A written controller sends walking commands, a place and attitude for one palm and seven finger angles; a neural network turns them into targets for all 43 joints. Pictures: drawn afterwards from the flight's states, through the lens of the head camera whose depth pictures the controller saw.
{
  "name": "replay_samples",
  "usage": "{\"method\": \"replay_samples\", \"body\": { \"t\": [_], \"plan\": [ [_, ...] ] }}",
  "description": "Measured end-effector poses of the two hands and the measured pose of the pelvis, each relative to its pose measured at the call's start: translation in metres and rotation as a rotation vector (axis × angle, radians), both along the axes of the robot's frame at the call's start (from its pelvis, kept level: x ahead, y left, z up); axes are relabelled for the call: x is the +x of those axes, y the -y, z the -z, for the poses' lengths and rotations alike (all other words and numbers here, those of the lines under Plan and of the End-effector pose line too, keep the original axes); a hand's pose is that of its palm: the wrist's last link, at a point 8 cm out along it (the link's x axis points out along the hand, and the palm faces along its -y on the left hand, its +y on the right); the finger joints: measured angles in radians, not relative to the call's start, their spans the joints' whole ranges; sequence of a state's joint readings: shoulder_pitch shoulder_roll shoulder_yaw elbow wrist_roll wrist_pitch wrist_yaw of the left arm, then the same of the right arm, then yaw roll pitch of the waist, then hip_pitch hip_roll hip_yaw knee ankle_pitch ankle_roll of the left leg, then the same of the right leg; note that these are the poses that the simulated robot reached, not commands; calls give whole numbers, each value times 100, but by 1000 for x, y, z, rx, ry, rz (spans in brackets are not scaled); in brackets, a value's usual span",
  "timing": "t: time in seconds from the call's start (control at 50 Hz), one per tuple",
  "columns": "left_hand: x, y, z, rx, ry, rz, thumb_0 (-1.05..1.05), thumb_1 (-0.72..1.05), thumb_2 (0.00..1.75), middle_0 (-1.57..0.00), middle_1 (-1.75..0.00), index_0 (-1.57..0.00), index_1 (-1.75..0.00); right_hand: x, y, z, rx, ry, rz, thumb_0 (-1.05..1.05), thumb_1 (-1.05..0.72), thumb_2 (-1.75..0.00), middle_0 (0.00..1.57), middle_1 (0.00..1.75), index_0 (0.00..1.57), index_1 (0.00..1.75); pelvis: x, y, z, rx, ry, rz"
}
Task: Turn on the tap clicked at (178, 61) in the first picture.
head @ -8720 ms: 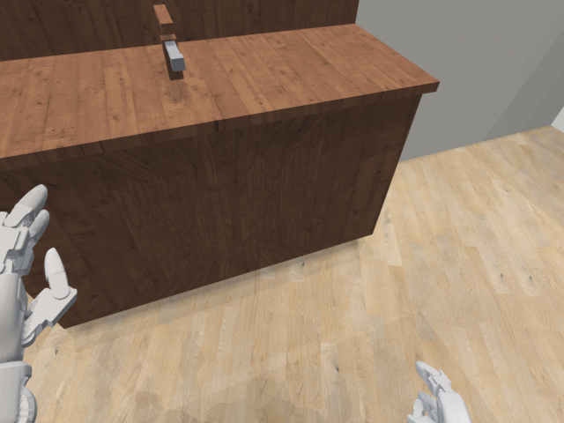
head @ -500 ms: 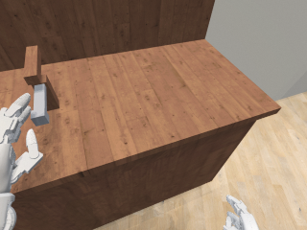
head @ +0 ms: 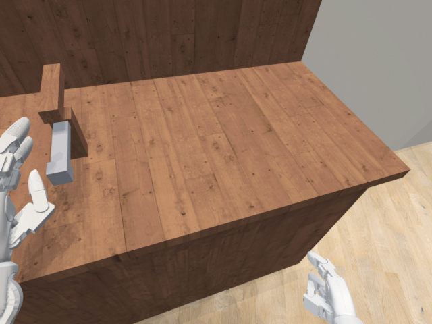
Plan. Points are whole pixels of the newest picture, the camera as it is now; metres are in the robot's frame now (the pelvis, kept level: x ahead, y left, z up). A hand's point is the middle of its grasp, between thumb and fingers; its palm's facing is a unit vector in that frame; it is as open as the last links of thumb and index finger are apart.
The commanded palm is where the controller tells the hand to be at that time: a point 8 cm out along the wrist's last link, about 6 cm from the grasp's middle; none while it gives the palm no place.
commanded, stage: look again from close up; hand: left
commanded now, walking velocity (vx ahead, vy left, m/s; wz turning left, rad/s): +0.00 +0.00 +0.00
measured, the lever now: (60, 172) +0.29 +0.28 +0.14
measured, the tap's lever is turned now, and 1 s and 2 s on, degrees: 0 0 0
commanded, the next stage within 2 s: shuffle to correct the standing spot in 0.38 s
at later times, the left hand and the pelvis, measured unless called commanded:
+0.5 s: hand (47, 213) +0.21 +0.25 +0.16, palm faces +0.41 -0.85 -0.34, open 7.4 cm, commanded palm +0.16 +0.28 +0.18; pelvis +0.00 +0.00 +0.00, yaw +0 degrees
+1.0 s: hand (84, 243) +0.18 +0.19 +0.16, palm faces +0.35 -0.85 -0.40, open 7.4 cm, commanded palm +0.12 +0.23 +0.18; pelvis -0.04 -0.05 -0.01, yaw -1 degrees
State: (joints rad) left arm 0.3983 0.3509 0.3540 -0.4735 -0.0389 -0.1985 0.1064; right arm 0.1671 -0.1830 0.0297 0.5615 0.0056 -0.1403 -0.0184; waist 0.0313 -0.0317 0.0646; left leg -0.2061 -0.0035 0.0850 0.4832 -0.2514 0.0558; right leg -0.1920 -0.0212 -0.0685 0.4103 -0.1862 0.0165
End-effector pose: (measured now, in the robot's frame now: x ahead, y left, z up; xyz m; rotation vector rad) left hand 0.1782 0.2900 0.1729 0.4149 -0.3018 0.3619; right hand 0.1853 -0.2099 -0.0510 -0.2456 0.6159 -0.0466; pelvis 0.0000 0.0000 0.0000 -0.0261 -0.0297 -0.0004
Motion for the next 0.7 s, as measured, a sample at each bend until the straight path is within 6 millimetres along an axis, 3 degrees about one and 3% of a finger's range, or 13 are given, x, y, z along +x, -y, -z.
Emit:
{"method": "replay_samples", "body": {
  "t": [0.44,0.7],
  "plan": [
    [-6,-2,5,-16,-38,-25,2,89,90,-21,-31,-21,-30,-22,9,11,-15,-80,49,2,-91,-90,20,30,20,30,-3,-1,-1,-1,3,-7],
    [-8,7,-2,16,-29,-6,2,89,90,-21,-31,-21,-30,-22,10,13,16,-66,46,2,-91,-90,20,30,20,30,-12,7,1,13,0,8]
  ]
}}
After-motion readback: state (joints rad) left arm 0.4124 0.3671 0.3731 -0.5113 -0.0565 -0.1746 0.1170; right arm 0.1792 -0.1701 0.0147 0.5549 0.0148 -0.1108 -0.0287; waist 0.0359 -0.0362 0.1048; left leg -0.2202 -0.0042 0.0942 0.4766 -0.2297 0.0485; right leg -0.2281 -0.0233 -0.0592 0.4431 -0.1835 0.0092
